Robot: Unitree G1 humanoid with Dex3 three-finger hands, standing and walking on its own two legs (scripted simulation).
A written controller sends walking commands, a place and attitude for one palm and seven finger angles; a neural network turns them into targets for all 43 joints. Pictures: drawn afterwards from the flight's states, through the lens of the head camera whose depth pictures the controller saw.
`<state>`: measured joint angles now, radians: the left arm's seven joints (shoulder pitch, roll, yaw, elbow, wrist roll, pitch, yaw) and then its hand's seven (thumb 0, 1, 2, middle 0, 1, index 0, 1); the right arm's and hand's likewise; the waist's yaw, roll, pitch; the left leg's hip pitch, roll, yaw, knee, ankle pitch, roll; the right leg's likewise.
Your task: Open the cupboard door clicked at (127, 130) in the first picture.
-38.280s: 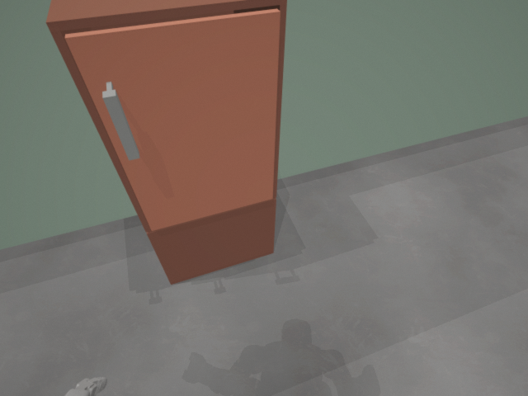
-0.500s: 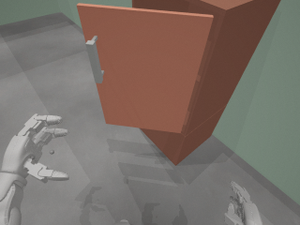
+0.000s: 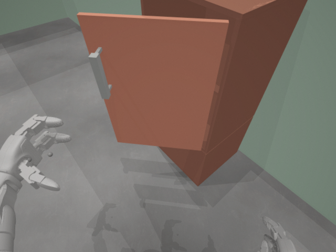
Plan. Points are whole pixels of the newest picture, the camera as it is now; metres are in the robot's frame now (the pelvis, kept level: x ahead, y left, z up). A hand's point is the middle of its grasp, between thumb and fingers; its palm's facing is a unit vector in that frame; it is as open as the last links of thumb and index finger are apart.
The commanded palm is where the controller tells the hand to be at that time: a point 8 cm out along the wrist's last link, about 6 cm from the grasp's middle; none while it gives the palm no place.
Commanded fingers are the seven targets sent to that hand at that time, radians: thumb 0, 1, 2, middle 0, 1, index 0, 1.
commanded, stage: raise the hand with hooked fingers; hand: left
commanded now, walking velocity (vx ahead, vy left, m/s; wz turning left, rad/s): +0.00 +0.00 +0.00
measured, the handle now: (102, 74) +0.61 +0.25 +0.08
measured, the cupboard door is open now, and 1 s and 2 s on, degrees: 43 43 43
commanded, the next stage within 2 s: move the hooked fingers beside the handle in 0.36 s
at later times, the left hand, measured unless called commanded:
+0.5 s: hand (56, 156) +0.29 +0.26 +0.10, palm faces -0.03 -1.00 -0.02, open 14.0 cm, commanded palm +0.27 +0.31 +0.10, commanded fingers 0.00 -0.50 0.30 -0.30 -1.20 -0.30 -1.20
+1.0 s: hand (67, 121) +0.39 +0.28 +0.10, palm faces -0.06 -1.00 +0.01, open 14.0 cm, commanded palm +0.37 +0.33 +0.10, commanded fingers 0.00 -0.50 0.30 -0.30 -1.20 -0.30 -1.20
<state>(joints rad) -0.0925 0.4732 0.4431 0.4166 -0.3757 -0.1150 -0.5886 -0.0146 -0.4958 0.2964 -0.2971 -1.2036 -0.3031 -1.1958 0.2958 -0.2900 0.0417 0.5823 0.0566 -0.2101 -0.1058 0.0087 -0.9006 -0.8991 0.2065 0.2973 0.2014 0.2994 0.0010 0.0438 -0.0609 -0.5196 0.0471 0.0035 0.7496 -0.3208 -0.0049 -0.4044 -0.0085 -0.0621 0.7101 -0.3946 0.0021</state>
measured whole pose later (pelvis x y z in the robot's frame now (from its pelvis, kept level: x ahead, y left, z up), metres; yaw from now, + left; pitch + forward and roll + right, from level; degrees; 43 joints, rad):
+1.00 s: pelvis +0.00 +0.00 -0.01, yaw -1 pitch +10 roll -2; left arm -0.51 0.58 0.48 0.88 -0.28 -0.22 -0.60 -0.02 -0.50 0.30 -0.30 -1.20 -0.30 -1.20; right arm 0.35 -0.30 0.03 0.61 0.05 -0.12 -0.10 0.01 -0.90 -0.90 0.21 0.30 0.20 0.30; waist -0.06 0.02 -0.07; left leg -0.66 0.06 0.02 0.82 -0.34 0.00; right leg -0.55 0.00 -0.04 0.78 -0.41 0.00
